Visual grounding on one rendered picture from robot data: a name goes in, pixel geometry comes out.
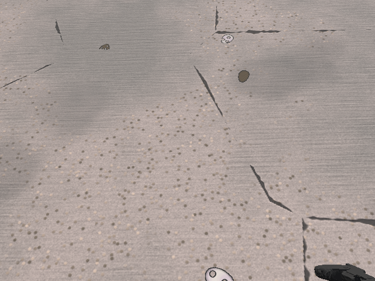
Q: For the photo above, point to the robot right hand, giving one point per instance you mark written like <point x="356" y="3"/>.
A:
<point x="346" y="272"/>

